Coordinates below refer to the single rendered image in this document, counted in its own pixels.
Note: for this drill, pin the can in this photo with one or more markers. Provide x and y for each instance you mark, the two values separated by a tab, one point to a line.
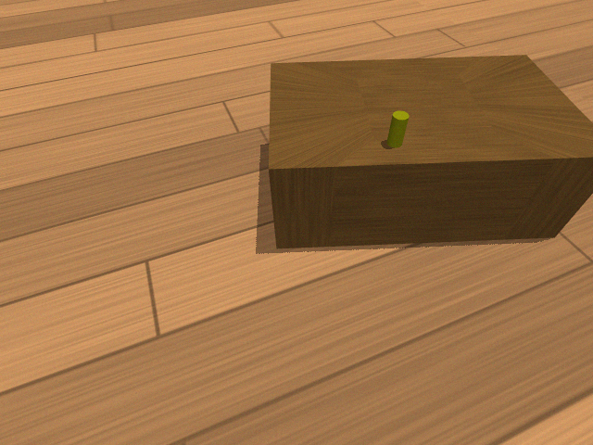
397	128

